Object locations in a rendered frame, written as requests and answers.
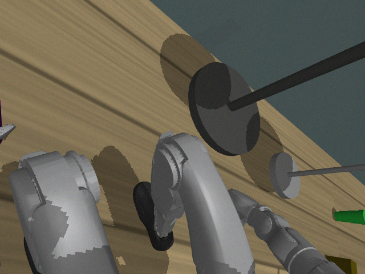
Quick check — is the left robot hand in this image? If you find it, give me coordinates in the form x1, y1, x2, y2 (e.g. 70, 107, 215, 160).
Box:
0, 124, 16, 140

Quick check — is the right robot hand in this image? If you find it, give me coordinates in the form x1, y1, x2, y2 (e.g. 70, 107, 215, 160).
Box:
227, 189, 260, 226

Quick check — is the coat stand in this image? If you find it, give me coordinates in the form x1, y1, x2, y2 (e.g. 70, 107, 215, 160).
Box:
188, 41, 365, 156

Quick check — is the floor lamp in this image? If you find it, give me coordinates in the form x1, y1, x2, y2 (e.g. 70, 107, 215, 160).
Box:
269, 152, 365, 199

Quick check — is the left robot foot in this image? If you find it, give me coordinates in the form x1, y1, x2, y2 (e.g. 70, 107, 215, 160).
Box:
24, 236, 41, 274

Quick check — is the right robot arm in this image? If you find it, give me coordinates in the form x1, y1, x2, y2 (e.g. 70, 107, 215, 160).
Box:
247, 205, 346, 274

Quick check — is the right robot foot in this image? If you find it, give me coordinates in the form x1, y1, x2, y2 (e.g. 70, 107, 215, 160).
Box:
133, 182, 174, 251

